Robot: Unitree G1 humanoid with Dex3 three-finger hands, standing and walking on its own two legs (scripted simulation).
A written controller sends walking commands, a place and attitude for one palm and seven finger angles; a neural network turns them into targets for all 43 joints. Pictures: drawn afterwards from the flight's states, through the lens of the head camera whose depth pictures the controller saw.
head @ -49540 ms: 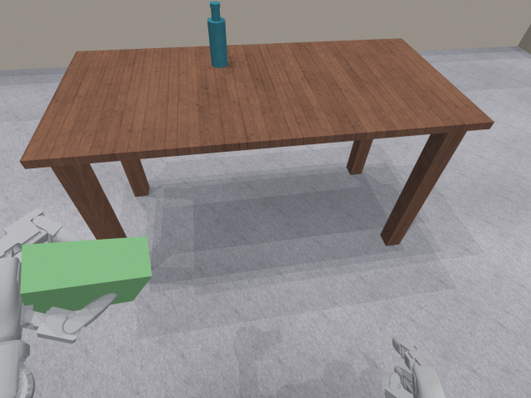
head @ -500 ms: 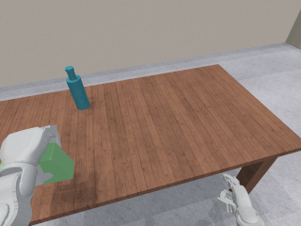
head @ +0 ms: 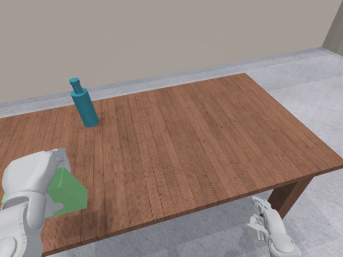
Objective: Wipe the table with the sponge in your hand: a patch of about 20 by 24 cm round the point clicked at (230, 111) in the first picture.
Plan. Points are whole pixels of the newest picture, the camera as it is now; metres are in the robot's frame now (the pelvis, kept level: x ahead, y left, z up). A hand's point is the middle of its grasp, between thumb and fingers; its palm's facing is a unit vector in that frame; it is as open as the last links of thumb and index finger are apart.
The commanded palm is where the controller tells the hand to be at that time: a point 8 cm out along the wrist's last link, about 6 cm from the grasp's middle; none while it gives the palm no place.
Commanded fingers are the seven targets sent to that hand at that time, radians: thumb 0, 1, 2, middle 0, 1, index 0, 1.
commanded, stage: bring the sponge back beside the body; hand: left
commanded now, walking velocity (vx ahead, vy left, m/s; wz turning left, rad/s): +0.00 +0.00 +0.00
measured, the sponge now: (54, 198) +0.19 +0.31 +0.06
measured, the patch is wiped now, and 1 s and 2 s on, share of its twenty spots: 1.00 1.00 1.00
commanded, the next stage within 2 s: step back with the hand held close in 0.70 s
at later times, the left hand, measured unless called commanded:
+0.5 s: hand (65, 189) +0.19 +0.27 +0.10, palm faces +0.09 -0.14 -0.99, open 9.1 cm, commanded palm +0.16 +0.27 +0.18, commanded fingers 0.00 0.10 1.30 -1.20 -1.60 -1.20 -1.60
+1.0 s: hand (81, 178) +0.20 +0.23 +0.13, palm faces +0.30 -0.84 -0.46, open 9.1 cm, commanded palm +0.14 +0.27 +0.17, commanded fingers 0.00 0.10 1.30 -1.20 -1.60 -1.20 -1.60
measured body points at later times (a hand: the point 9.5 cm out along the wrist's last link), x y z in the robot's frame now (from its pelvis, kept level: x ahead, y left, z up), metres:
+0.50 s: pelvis +0.00 -0.01 +0.00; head -0.03 -0.05 +0.45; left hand +0.18 +0.27 +0.16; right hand +0.26 -0.20 -0.06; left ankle +0.00 +0.11 -0.74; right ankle +0.02 -0.10 -0.74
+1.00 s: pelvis -0.01 -0.02 -0.01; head -0.01 -0.01 +0.44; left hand +0.18 +0.27 +0.16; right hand +0.22 -0.22 -0.06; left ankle +0.00 +0.11 -0.74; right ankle +0.02 -0.10 -0.74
